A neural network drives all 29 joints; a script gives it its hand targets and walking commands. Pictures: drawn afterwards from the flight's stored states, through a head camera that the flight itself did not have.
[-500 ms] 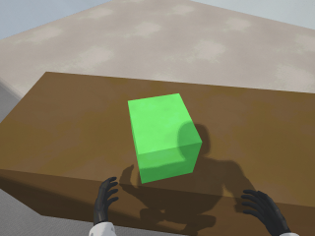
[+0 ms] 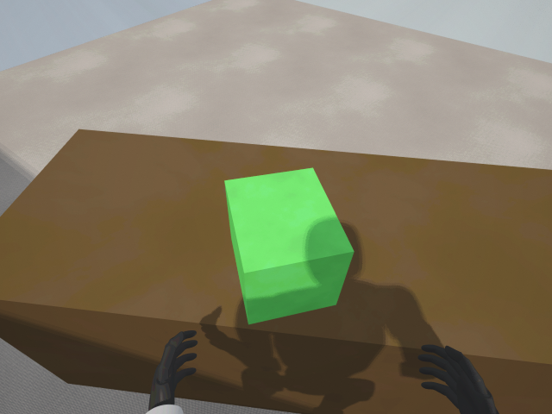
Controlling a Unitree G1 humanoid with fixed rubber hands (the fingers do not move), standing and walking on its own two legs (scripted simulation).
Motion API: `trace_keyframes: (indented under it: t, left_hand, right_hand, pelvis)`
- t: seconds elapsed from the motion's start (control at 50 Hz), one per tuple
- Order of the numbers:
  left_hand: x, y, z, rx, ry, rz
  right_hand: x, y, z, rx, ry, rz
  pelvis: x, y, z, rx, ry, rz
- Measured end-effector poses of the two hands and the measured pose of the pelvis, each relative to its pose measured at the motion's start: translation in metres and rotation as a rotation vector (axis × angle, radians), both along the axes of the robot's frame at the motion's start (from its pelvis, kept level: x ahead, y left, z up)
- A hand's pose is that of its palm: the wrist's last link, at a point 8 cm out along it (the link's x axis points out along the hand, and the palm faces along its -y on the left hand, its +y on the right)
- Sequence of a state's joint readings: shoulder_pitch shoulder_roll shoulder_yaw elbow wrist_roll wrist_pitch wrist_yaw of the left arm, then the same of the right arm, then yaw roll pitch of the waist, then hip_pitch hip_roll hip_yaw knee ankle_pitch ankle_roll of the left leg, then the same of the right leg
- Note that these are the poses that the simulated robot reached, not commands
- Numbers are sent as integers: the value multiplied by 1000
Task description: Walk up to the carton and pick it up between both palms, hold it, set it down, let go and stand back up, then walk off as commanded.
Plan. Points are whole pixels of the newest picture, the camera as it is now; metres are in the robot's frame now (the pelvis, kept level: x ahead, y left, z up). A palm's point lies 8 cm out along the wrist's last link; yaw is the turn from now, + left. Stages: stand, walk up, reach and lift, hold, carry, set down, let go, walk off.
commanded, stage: set down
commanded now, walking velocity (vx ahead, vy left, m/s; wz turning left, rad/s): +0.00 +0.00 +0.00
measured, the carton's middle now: (281, 244) +0.44 +0.04 -0.06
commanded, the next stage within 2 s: let go in 1.44 s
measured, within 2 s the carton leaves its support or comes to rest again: neither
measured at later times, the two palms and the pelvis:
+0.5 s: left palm (152, 396) +0.15 +0.21 -0.06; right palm out of the picture +0.15 -0.23 -0.06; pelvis +0.00 +0.01 +0.00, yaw +0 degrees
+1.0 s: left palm (137, 393) +0.16 +0.23 -0.07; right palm out of the picture +0.15 -0.22 -0.07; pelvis +0.01 +0.02 +0.00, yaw -1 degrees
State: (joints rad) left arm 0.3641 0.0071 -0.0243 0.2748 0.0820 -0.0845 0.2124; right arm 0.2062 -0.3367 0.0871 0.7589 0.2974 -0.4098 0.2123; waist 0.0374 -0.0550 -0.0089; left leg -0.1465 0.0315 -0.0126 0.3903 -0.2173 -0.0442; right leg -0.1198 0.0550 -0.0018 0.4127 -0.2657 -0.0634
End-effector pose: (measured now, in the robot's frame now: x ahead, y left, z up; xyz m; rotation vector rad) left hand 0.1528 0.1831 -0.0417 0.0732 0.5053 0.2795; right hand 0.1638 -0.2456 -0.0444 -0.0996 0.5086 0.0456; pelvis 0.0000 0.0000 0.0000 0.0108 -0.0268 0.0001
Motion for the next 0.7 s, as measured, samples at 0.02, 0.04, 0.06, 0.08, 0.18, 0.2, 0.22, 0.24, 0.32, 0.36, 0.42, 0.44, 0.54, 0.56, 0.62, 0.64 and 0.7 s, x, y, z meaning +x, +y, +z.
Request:
trace_keyframes:
  t: [0.02,0.04,0.06,0.08,0.18,0.2,0.22,0.24,0.32,0.36,0.42,0.44,0.54,0.56,0.62,0.64,0.7]
  left_hand:
    - [-1,1,0,5,1,-1]
    - [-1,2,1,7,2,0]
    - [-2,3,0,8,6,0]
    - [-3,4,0,5,11,1]
    - [-4,5,-6,-6,56,-17]
    - [-3,6,-6,-6,59,-19]
    - [-3,7,-6,-5,60,-19]
    - [-3,8,-8,-5,70,-27]
    - [-3,12,-15,-11,111,-47]
    - [-1,15,-14,-5,105,-48]
    - [1,20,-14,6,107,-55]
    - [1,21,-15,6,113,-58]
    - [-1,26,-21,9,159,-81]
    - [-1,28,-21,5,164,-80]
    - [-1,30,-24,-2,179,-87]
    - [-1,31,-25,-2,186,-94]
    - [0,34,-26,2,194,-101]
  right_hand:
    - [0,1,0,1,-1,1]
    - [0,2,-1,3,-1,2]
    - [0,3,-2,4,5,2]
    - [0,3,-2,6,12,1]
    - [0,5,-7,-4,44,-8]
    - [0,6,-7,-7,46,-7]
    - [0,7,-7,-10,48,-8]
    - [0,7,-7,-19,55,-11]
    - [-3,8,-12,-32,89,-25]
    - [-4,10,-12,-35,88,-30]
    - [-7,10,-13,-42,95,-44]
    - [-8,11,-14,-45,98,-48]
    - [-10,14,-16,-54,116,-54]
    - [-11,15,-16,-55,121,-54]
    - [-11,16,-17,-68,131,-60]
    - [-11,17,-17,-69,132,-67]
    - [-9,19,-17,-70,128,-73]
  pelvis:
    - [-1,0,0,0,-1,-1]
    - [-2,1,0,0,-3,-2]
    - [-2,1,0,0,-5,-3]
    - [-3,2,0,1,-6,-3]
    - [-5,2,1,1,-8,0]
    - [-5,3,1,1,-7,-1]
    - [-5,3,1,2,-6,-1]
    - [-5,3,1,2,-8,1]
    - [-3,4,1,2,-7,-1]
    - [-2,4,1,1,-5,-1]
    - [0,6,2,-2,-6,0]
    - [0,6,2,-2,-7,1]
    - [2,9,3,-2,-12,-7]
    - [2,9,3,-3,-11,-8]
    - [2,11,3,-3,-11,-6]
    - [3,12,3,-3,-10,-5]
    - [4,14,4,-4,-5,-7]
